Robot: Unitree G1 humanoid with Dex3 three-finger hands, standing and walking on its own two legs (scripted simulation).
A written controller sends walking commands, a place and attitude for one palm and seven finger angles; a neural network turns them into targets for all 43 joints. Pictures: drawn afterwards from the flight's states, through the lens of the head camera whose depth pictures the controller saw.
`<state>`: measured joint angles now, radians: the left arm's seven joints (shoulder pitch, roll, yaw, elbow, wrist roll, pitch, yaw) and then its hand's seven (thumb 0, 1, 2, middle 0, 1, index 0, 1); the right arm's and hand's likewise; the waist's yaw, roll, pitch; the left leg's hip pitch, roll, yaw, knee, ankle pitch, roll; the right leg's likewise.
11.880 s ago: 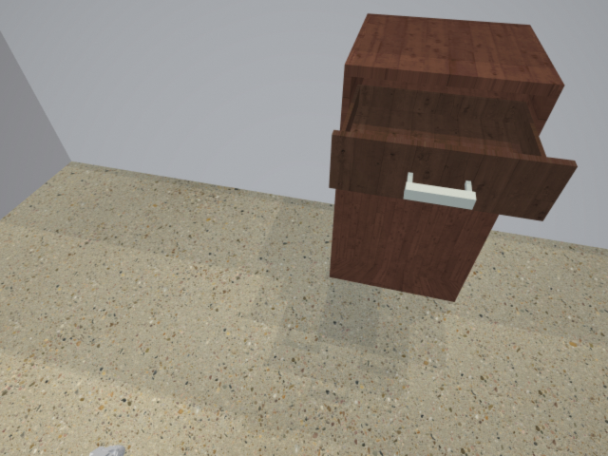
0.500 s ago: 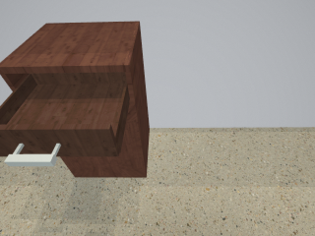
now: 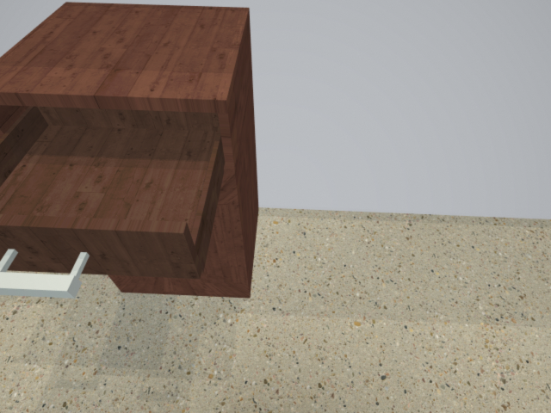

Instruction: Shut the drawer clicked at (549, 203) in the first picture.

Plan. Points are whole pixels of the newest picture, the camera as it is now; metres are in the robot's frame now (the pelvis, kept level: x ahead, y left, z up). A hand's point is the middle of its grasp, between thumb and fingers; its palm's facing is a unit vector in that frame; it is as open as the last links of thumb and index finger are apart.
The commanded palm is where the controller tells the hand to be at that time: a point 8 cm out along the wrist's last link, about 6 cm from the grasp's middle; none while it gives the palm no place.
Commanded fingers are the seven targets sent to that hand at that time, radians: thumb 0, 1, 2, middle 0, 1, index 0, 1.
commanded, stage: come to a stop and stand still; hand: left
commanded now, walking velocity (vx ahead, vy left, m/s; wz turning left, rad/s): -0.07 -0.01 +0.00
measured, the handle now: (38, 271) +0.29 +0.39 +0.01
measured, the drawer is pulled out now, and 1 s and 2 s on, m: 0.28 0.28 0.28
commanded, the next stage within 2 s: look again from close up in 0.64 s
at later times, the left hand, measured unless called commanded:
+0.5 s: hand out of the picture -0.06 +0.20 -0.16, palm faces +0.05 -0.98 -0.20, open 7.4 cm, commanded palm none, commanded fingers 0.00 0.90 0.90 -0.20 -0.30 -0.20 -0.30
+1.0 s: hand out of the picture -0.02 +0.21 -0.18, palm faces +0.05 -0.99 -0.16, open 7.4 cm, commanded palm none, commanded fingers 0.00 0.90 0.90 -0.20 -0.30 -0.20 -0.30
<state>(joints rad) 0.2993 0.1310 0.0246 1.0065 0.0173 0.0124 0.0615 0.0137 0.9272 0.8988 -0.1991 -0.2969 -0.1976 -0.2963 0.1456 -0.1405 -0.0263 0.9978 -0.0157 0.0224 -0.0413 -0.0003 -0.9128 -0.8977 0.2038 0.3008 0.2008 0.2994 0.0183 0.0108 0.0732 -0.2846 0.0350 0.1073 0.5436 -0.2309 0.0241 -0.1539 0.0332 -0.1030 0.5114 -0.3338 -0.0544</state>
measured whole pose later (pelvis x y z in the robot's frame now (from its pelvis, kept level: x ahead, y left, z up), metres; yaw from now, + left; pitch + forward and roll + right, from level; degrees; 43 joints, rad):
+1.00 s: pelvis -0.02 +0.05 +0.00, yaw +1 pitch -1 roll -1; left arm 0.37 0.11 0.00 1.05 0.02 -0.01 0.05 0.00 0.91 0.90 -0.20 -0.30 -0.20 -0.30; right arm 0.37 -0.13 -0.01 1.05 -0.02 0.00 -0.01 0.01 -0.91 -0.90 0.20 0.30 0.20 0.30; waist -0.02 0.01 -0.04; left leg -0.34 -0.04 0.11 0.56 -0.22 0.10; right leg -0.22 -0.02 -0.08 0.57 -0.34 -0.02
